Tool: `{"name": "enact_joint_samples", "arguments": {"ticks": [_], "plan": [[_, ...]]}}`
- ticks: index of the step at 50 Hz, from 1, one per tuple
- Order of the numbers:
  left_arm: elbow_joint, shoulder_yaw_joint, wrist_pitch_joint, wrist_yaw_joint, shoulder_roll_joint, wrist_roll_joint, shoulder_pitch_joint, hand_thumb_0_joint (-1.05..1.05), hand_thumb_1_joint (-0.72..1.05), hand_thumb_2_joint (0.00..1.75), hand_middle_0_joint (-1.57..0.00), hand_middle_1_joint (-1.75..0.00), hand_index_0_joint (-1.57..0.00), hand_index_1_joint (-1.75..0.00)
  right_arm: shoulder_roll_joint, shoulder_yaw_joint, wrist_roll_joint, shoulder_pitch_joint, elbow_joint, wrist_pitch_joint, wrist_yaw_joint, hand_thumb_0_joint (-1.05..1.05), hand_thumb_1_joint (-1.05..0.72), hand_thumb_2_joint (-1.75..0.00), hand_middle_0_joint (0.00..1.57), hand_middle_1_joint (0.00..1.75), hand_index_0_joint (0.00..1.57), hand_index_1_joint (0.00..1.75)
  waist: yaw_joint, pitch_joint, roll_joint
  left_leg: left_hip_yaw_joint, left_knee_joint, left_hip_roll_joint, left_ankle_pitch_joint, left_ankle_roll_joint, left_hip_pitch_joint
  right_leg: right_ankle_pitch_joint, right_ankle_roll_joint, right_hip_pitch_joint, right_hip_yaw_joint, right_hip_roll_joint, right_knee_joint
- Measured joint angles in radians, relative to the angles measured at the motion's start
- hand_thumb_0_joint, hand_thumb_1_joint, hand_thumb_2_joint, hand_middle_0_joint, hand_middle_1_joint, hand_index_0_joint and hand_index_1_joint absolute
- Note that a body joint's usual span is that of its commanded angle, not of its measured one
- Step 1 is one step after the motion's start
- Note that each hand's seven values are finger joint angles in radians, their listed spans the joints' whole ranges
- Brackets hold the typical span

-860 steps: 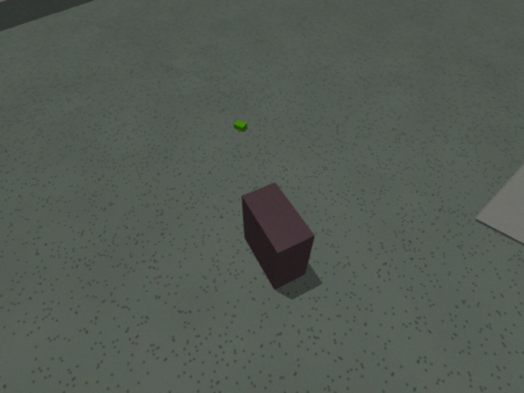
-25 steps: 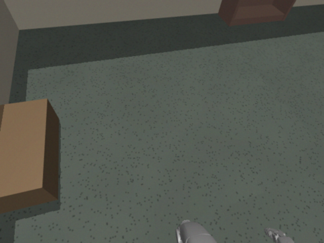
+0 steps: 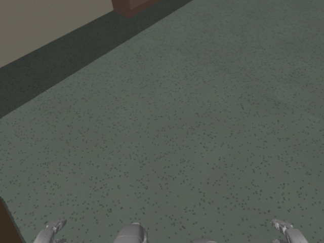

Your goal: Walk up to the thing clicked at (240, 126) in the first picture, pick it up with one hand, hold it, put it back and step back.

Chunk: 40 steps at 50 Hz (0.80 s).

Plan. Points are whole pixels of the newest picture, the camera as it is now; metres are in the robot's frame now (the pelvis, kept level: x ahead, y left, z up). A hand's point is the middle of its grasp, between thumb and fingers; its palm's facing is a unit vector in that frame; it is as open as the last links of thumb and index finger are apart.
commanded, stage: walk up
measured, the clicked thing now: out of the picture +0.40 -1.42 -0.75
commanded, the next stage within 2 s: none
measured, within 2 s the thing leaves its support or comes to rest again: neither
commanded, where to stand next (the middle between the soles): +0.07 -0.01 m, yaw -87 degrees
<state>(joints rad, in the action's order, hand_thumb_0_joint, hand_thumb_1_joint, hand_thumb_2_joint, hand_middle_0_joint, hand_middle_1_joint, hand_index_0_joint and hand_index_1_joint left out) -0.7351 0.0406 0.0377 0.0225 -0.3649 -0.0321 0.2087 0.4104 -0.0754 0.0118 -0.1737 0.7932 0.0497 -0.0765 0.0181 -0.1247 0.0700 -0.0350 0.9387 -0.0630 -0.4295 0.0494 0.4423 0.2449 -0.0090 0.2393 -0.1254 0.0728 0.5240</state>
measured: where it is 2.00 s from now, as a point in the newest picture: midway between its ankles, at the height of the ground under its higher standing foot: outside the picture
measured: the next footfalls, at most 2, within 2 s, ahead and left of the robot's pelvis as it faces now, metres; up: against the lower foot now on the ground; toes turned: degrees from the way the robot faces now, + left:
left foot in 0.12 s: +0.13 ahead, +0.14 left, +0.00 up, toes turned -11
right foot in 0.52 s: -0.01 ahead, -0.10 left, +0.00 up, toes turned -35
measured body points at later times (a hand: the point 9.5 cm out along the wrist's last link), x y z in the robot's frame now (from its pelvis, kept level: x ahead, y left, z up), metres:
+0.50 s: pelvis +0.02 +0.05 -0.01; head +0.07 +0.01 +0.44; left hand +0.28 +0.26 -0.11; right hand -0.06 -0.30 -0.10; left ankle +0.09 +0.15 -0.73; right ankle -0.05 -0.08 -0.72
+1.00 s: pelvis +0.05 +0.06 -0.01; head +0.09 +0.04 +0.44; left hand +0.38 +0.14 -0.12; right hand -0.16 -0.19 -0.09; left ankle +0.15 +0.09 -0.73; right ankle -0.07 -0.04 -0.66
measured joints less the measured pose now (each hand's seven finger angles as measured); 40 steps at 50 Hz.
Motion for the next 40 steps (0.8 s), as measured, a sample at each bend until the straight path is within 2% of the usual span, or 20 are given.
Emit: {"name": "enact_joint_samples", "arguments": {"ticks": [4,6,7,8,10,12,14,16,18,21,25,26,27,28,30,32,37,40], "plan": [[0.042,0.007,0.012,0.01,-0.002,-0.012,-0.007,0.0,0.9,0.9,-0.21,-0.3,-0.21,-0.3,0.003,-0.003,-0.001,0.01,-0.009,-0.011,0.029,0.0,-0.9,-0.9,0.21,0.3,0.2,0.3,-0.014,-0.001,-0.023,-0.033,-0.158,0.029,0.054,-0.014,-0.016,0.015,0.025,0.03,-0.087,0.026,0.036],[0.063,0.011,0.02,0.009,-0.012,-0.011,-0.014,0.0,0.9,0.9,-0.21,-0.3,-0.21,-0.3,0.004,-0.005,0.001,0.004,-0.016,-0.024,0.045,0.0,-0.9,-0.9,0.21,0.3,0.2,0.3,-0.012,0.003,-0.037,-0.036,-0.287,0.046,0.145,-0.026,-0.064,0.039,0.044,0.059,-0.125,0.044,0.083],[0.069,0.015,0.022,0.006,-0.023,-0.007,-0.023,0.0,0.9,0.9,-0.21,-0.3,-0.21,-0.3,-0.004,-0.007,0.007,0.002,-0.017,-0.032,0.054,0.0,-0.9,-0.9,0.21,0.3,0.2,0.3,-0.008,0.0,-0.058,-0.022,-0.301,0.054,0.194,-0.034,-0.069,0.054,0.041,0.08,-0.137,0.044,0.125],[0.069,0.022,0.025,0.001,-0.031,-0.007,-0.035,0.0,0.9,0.9,-0.21,-0.3,-0.21,-0.3,-0.014,-0.004,0.01,0.001,-0.02,-0.034,0.06,0.0,-0.9,-0.9,0.21,0.3,0.2,0.3,-0.01,-0.006,-0.08,0.004,-0.289,0.052,0.187,-0.041,-0.067,0.111,0.037,0.111,-0.136,0.046,0.193],[0.062,0.032,0.027,-0.006,-0.046,-0.013,-0.046,0.0,0.9,0.9,-0.21,-0.3,-0.2,-0.3,-0.028,0.005,0.008,0.008,-0.021,-0.029,0.06,0.0,-0.9,-0.9,0.21,0.3,0.2,0.3,-0.008,-0.023,-0.096,0.046,-0.291,0.021,0.169,-0.051,-0.083,0.216,0.037,0.177,-0.068,0.058,0.376],[0.054,0.039,0.032,0.003,-0.067,-0.01,-0.045,0.0,0.9,0.9,-0.2,-0.3,-0.2,-0.3,-0.044,0.01,0.01,0.006,-0.027,-0.031,0.063,0.0,-0.9,-0.9,0.21,0.3,0.2,0.3,-0.002,-0.03,-0.11,0.081,-0.329,-0.007,0.178,-0.053,-0.111,0.206,0.036,0.223,-0.001,0.044,0.524],[0.048,0.047,0.037,0.023,-0.08,-0.001,-0.036,0.0,0.9,0.9,-0.2,-0.3,-0.2,-0.3,-0.047,0.012,0.015,-0.007,-0.035,-0.037,0.066,0.0,-0.9,-0.9,0.21,0.3,0.2,0.3,0.003,-0.025,-0.118,0.117,-0.365,-0.024,0.189,-0.056,-0.13,0.153,0.037,0.241,0.042,0.006,0.59],[0.044,0.047,0.039,0.042,-0.084,0.005,-0.02,0.0,0.9,0.9,-0.2,-0.3,-0.2,-0.3,-0.038,0.01,0.02,-0.018,-0.045,-0.043,0.066,0.0,-0.9,-0.9,0.21,0.3,0.2,0.3,0.004,-0.019,-0.116,0.157,-0.386,-0.037,0.192,-0.06,-0.144,0.128,0.045,0.23,0.068,-0.04,0.565],[0.039,0.041,0.043,0.056,-0.082,0.005,-0.004,0.0,0.9,0.9,-0.2,-0.3,-0.2,-0.3,-0.022,0.006,0.025,-0.028,-0.058,-0.05,0.062,0.0,-0.9,-0.9,0.21,0.3,0.2,0.3,0.003,-0.015,-0.107,0.201,-0.391,-0.051,0.185,-0.063,-0.153,0.143,0.054,0.208,0.087,-0.081,0.492],[0.031,0.031,0.042,0.064,-0.077,0.001,0.01,0.0,0.9,0.9,-0.2,-0.3,-0.2,-0.3,0.007,-0.001,0.027,-0.04,-0.083,-0.057,0.053,0.0,-0.9,-0.9,0.21,0.3,0.2,0.3,0.005,-0.017,-0.083,0.264,-0.365,-0.083,0.161,-0.06,-0.153,0.175,0.048,0.176,0.113,-0.118,0.363],[0.028,0.026,0.021,0.056,-0.074,0.0,0.021,0.01,0.9,0.9,-0.2,-0.3,-0.2,-0.3,0.039,-0.011,0.019,-0.054,-0.105,-0.047,0.04,0.0,-0.9,-0.9,0.21,0.3,0.2,0.3,0.017,-0.014,-0.052,0.325,-0.265,-0.137,0.1,-0.042,-0.125,0.138,0.02,0.112,0.161,-0.121,0.184],[0.031,0.028,0.012,0.052,-0.074,-0.003,0.026,0.0,0.9,0.9,-0.2,-0.3,-0.2,-0.3,0.047,-0.013,0.016,-0.06,-0.108,-0.042,0.037,0.0,-0.9,-0.9,0.21,0.3,0.2,0.3,0.018,-0.01,-0.043,0.332,-0.22,-0.154,0.075,-0.036,-0.11,0.105,0.009,0.088,0.165,-0.111,0.132],[0.032,0.03,0.003,0.046,-0.063,-0.007,0.024,0.0,0.9,0.9,-0.2,-0.3,-0.2,-0.3,0.058,-0.018,0.011,-0.061,-0.102,-0.035,0.038,0.0,-0.9,-0.9,0.21,0.3,0.2,0.3,0.019,-0.018,-0.014,0.31,-0.161,-0.178,0.056,-0.043,-0.09,0.09,0.01,0.087,0.166,-0.088,0.138],[0.039,0.029,-0.004,0.041,-0.055,-0.012,0.027,0.0,0.9,0.9,-0.2,-0.3,-0.2,-0.3,0.062,-0.021,0.004,-0.057,-0.09,-0.024,0.041,0.0,-0.9,-0.9,0.21,0.3,0.2,0.3,0.015,-0.023,-0.001,0.251,-0.1,-0.163,-0.004,-0.038,-0.063,0.098,0.011,0.097,0.156,-0.075,0.163],[0.057,0.022,-0.012,0.034,-0.044,-0.011,0.041,0.0,0.9,0.9,-0.2,-0.3,-0.2,-0.3,0.057,-0.016,-0.007,-0.042,-0.064,-0.007,0.049,0.0,-0.9,-0.9,0.21,0.3,0.2,0.3,-0.006,-0.025,-0.002,0.144,0.012,-0.088,-0.103,-0.025,-0.016,0.103,0.006,0.114,0.106,-0.063,0.184],[0.068,0.01,-0.012,0.024,-0.037,-0.005,0.056,0.0,0.9,0.9,-0.21,-0.3,-0.2,-0.3,0.051,-0.005,-0.017,-0.035,-0.051,-0.012,0.051,0.01,-0.9,-0.9,0.2,0.3,0.2,0.3,-0.017,-0.024,0.004,0.085,0.053,-0.043,-0.101,-0.021,0.017,0.089,0.009,0.11,0.067,-0.046,0.167],[0.085,-0.002,-0.011,0.005,-0.042,-0.004,0.078,0.0,0.9,0.9,-0.21,-0.3,-0.21,-0.3,0.028,0.017,-0.011,-0.044,-0.043,-0.028,0.056,0.01,-0.9,-0.9,0.21,0.3,0.2,0.3,-0.03,0.0,-0.006,0.052,0.024,0.014,-0.041,-0.033,0.047,0.086,0.02,0.12,-0.013,-0.007,0.173],[0.08,-0.003,-0.011,-0.003,-0.053,0.001,0.075,0.0,0.9,0.9,-0.21,-0.3,-0.21,-0.3,0.012,0.02,-0.017,-0.048,-0.046,-0.035,0.059,0.01,-0.9,-0.9,0.21,0.3,0.2,0.3,-0.032,0.014,-0.031,0.037,-0.107,0.058,-0.024,-0.062,0.0,0.102,0.031,0.139,-0.064,0.011,0.211]]}}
